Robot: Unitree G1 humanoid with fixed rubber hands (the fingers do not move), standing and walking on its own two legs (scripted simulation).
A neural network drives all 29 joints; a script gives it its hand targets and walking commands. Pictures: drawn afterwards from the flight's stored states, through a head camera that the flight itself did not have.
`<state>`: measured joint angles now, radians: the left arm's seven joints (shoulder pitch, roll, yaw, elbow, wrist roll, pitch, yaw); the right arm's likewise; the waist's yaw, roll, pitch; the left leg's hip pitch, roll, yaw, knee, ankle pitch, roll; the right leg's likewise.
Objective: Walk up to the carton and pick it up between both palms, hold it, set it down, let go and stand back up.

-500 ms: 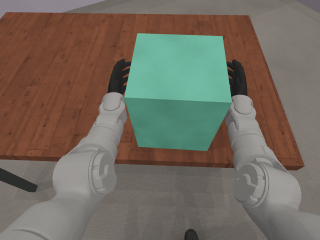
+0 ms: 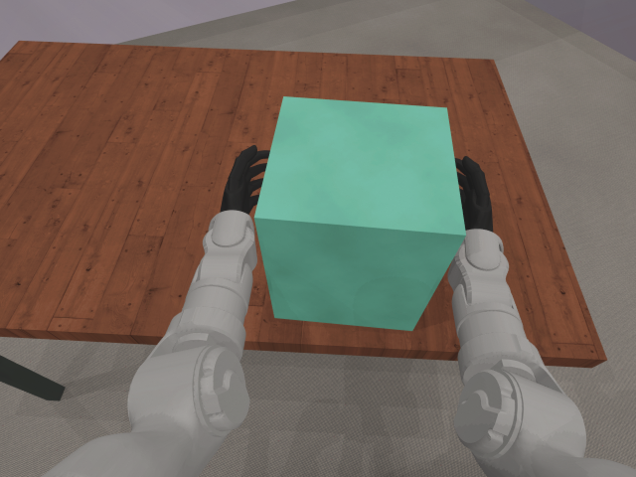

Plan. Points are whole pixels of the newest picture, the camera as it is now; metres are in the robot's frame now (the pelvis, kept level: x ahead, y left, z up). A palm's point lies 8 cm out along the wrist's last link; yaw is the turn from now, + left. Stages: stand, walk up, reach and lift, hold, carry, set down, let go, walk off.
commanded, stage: reach and lift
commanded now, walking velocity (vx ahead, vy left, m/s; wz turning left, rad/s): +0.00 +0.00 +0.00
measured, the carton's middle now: (352, 222) +0.43 -0.06 +0.03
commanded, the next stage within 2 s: none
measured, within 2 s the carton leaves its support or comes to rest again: leaves its support in 0.78 s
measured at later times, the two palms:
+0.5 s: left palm (238, 208) +0.43 +0.10 +0.07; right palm (472, 224) +0.38 -0.20 +0.07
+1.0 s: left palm (229, 219) +0.40 +0.10 +0.09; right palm (477, 231) +0.36 -0.19 +0.09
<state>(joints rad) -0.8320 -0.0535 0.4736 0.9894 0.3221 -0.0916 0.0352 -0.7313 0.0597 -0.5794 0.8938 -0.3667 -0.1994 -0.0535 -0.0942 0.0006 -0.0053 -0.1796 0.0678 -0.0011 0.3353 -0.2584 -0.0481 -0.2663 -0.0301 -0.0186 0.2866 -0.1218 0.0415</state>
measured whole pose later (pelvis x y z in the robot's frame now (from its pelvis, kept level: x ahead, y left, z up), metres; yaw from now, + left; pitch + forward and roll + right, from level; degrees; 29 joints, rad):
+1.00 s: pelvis -0.03 +0.00 +0.00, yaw +1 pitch +9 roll -1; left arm -0.86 -0.01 0.46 1.11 0.34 -0.30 0.06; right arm -0.79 0.03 -0.65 1.11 -0.47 -0.49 -0.12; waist -0.10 -0.01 -0.07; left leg -0.30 0.06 0.00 0.34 -0.19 -0.05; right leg -0.35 -0.05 -0.06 0.24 -0.04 0.03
